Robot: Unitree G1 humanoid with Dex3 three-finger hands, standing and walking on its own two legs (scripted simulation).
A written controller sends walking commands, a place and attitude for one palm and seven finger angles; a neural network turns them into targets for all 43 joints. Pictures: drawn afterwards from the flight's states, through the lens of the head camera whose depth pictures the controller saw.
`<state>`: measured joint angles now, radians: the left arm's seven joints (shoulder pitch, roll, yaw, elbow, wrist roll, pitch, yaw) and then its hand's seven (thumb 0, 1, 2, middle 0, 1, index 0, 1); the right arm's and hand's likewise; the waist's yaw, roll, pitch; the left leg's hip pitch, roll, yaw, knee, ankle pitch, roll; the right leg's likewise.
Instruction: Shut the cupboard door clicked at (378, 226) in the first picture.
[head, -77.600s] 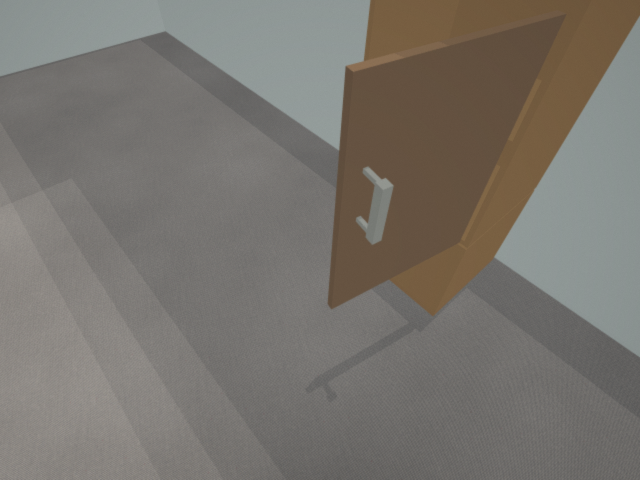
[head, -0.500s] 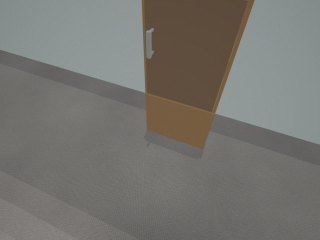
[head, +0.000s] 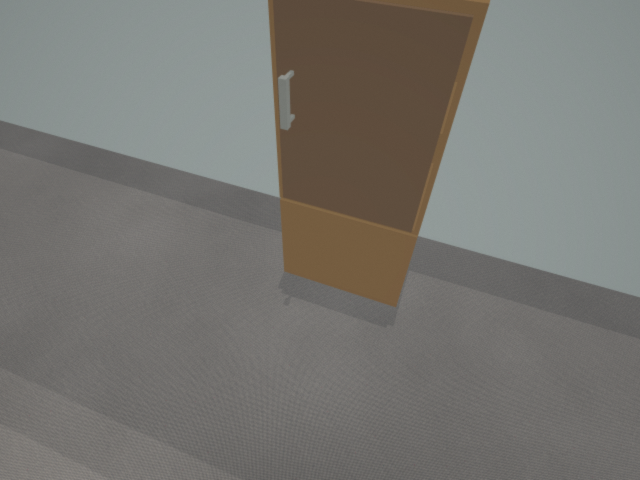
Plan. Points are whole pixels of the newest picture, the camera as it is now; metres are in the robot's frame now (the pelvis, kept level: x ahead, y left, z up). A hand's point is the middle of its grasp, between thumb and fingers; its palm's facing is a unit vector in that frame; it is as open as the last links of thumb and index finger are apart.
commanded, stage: let the arm hang, fingers relaxed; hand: left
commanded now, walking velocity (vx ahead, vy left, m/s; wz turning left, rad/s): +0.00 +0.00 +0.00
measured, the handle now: (287, 100) +0.97 +0.13 +0.01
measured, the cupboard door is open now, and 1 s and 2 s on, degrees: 0 0 0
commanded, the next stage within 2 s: look to check the result in 0.02 s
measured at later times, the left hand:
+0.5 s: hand out of the picture +0.01 +0.17 -0.17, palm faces +0.02 -0.98 -0.20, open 7.4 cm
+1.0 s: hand out of the picture +0.04 +0.17 -0.17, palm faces +0.02 -0.98 -0.20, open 7.3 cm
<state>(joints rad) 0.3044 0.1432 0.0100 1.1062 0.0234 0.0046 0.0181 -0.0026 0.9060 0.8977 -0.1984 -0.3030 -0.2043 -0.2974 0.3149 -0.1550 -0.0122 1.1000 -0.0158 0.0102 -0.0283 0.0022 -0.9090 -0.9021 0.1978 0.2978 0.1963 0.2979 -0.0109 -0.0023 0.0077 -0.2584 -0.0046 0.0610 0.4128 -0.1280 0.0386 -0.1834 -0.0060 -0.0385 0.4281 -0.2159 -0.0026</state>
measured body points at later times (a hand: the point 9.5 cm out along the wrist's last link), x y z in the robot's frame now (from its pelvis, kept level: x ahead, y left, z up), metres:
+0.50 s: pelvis +0.03 -0.01 +0.00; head +0.03 -0.01 +0.45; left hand +0.01 +0.22 -0.16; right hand +0.03 -0.24 -0.16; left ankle +0.06 +0.09 -0.74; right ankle +0.01 -0.12 -0.74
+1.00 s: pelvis +0.04 -0.01 +0.00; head +0.05 -0.01 +0.45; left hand +0.04 +0.22 -0.16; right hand +0.05 -0.24 -0.15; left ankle +0.06 +0.09 -0.74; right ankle +0.01 -0.12 -0.74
